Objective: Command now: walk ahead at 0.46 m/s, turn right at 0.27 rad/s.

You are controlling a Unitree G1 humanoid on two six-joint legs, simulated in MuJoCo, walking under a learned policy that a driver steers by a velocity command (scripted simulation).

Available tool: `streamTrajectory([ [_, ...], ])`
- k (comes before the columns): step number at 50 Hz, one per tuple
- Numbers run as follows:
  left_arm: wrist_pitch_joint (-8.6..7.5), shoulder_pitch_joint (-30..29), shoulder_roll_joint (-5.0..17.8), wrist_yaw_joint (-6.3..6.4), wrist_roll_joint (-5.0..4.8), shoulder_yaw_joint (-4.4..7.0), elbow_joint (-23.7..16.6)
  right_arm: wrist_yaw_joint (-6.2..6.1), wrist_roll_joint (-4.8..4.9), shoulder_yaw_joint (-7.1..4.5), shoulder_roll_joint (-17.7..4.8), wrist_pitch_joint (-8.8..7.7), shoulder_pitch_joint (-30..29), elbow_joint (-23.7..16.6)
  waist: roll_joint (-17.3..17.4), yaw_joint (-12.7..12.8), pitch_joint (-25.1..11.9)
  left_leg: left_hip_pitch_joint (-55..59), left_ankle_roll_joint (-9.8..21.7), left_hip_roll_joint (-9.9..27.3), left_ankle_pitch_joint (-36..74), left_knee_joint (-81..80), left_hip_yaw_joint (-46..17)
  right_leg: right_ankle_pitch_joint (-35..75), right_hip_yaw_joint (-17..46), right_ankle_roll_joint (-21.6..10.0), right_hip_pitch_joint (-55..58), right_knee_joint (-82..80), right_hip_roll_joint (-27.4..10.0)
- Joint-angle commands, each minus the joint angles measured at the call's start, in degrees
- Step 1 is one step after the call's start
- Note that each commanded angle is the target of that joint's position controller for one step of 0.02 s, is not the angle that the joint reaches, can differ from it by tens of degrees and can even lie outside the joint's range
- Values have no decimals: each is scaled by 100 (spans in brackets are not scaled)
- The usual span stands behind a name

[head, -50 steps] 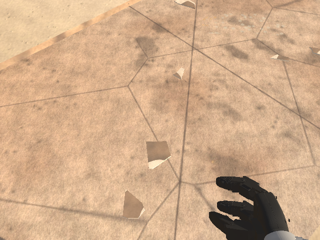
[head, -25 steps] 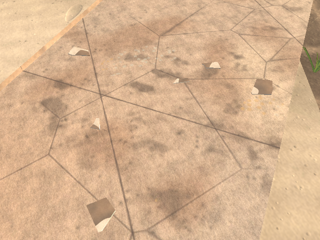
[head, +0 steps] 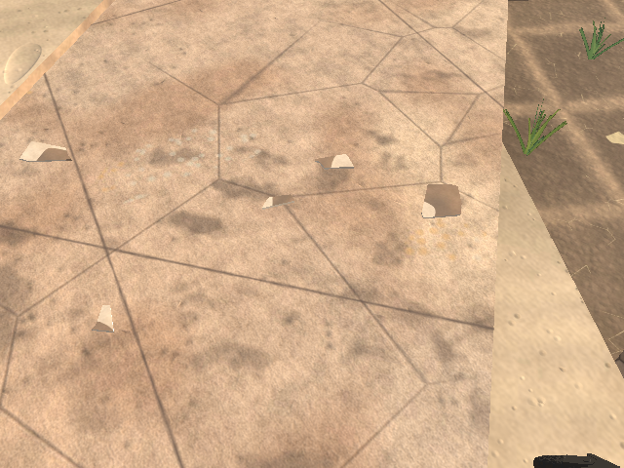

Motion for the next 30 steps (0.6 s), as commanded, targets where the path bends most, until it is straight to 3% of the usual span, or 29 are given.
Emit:
streamTrajectory([
  [1, -80, -12, 254, 17, -26, -6, -685, -88, -54, -520, -1779, -93, 2045, 203, 2038, -788, -924, 3392, 922, 2216, -2972, -2040, -4621, -534, -400, -153, -3368, 3282, 404],
  [2, -27, -45, 397, 26, 36, 24, -538, -43, 4, -411, -1261, -82, 1601, 123, 1099, -553, -331, 2902, 990, 2130, -3217, -2001, -4177, -69, -103, -216, -3623, 3779, 60],
  [3, -36, -385, 403, -29, 66, 9, -483, -25, 42, -304, -822, -110, 1240, 82, 619, -492, 54, 2423, 917, 1805, -2616, -1906, -3288, 431, -148, -215, -3574, 3700, -153],
  [4, -35, -629, 399, -76, 80, 9, -512, -31, 48, -240, -623, -158, 1109, 101, 538, -423, 150, 2111, 784, 1533, -1811, -1952, -2571, 682, -234, -177, -3413, 3447, -326],
  [6, 33, -689, 359, -133, 202, -18, -417, -56, 96, -180, -466, -260, 1204, 261, 693, -357, 147, 1941, 702, 1164, -317, -1993, -1774, 933, -493, -44, -3198, 3238, -445],
  [8, 63, -746, 282, -175, 223, -53, -408, -37, 152, -202, -560, -347, 1459, 426, 646, -297, 99, 2003, 821, 1131, 857, -1985, -1451, 1101, -654, 35, -3259, 3195, -449],
  [11, 83, -1358, 182, -216, 237, -119, -564, -29, 208, -211, -591, -374, 1753, 615, 568, -389, 260, 2160, 945, 1078, 1529, -2121, -1044, 1512, -900, 142, -3692, 2747, -589],
  [14, 93, -2019, 14, -220, 176, -221, -732, -23, 203, -188, -546, -340, 1958, 771, 590, -526, 362, 2154, 885, 898, 2013, -2140, -648, 2021, -1139, 161, -3546, 1790, -595],
  [18, 68, -2706, -11, -212, 121, -275, -916, -39, 168, -209, -707, -309, 2310, 993, 516, -714, 550, 2370, 869, 1029, 2306, -2122, -548, 2303, -1377, -26, -3170, 757, -482],
  [21, 45, -2682, 47, -154, 118, -254, -919, -70, 149, -214, -804, -275, 2317, 1130, 470, -591, 599, 2669, 824, 1187, 3316, -1797, -471, 2053, -1454, -294, -2704, 332, -322],
  [23, 6, -1952, 184, -66, 141, -175, -679, -97, 136, -235, -940, -244, 2220, 1185, 499, -230, 151, 2834, 700, 1117, 4852, -754, -313, 1694, -1548, -519, -1704, 59, 7],
  [24, -47, -1127, 290, -10, 172, -111, -397, -109, 161, -231, -967, -211, 2172, 1198, 385, 139, -320, 2595, 603, 951, 4865, 229, -145, 1898, -1551, -676, -636, -282, 90],
  [25, -94, -226, 563, 65, 274, -13, -178, -113, 187, -188, -857, -206, 2117, 1080, 222, 501, -928, 1597, 533, 781, 3321, 1547, -68, 1573, -809, -906, 837, -238, -657],
  [26, -90, 175, 1175, 116, 392, 140, -174, -71, 326, -32, -168, -196, 2661, 837, -1075, 249, -1786, -319, 289, -125, -562, 3801, 253, 1175, 1943, -1596, 2506, -390, -2563],
  [27, -4, 126, 962, 96, 106, 131, -158, -97, 171, -180, -743, -162, 2506, 930, -755, 332, -1858, -1048, 345, -402, -2093, 4547, -344, 962, 3281, -1821, 2295, -1160, -2760],
  [28, 10, -478, 688, 97, 13, 54, -142, -89, 126, -204, -770, -153, 1900, 762, -389, 49, -702, -1396, 364, -29, -1494, 4524, -488, 786, 2282, -1608, 1375, -1336, -2444],
  [29, -33, -793, 395, 67, 7, -17, -133, -50, 117, -151, -637, -185, 1613, 693, -189, -77, -130, -1292, 357, 147, -1108, 4182, -436, 1227, 1598, -1437, 557, -1569, -2192],
  [30, -88, -901, 262, 50, 29, -59, -70, -23, 107, -139, -542, -159, 1576, 719, -170, -264, 115, -1044, 329, 314, -933, 3842, -414, 1669, 1065, -1200, 52, -1730, -1884],
])
Velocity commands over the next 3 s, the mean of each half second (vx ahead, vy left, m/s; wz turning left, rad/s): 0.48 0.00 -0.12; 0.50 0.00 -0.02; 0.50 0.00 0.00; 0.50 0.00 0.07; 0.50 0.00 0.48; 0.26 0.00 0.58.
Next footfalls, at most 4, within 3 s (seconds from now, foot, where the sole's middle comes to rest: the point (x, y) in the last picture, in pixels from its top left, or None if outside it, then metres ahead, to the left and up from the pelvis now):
0.50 right None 0.42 -0.07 -0.76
1.06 left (292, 364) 0.74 0.11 -0.76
1.60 right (372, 270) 1.03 -0.08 -0.76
2.16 left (313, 188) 1.33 0.10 -0.76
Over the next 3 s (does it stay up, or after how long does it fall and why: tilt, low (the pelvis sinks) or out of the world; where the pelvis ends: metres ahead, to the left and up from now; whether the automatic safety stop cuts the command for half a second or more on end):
stays up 1.53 0.07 0.01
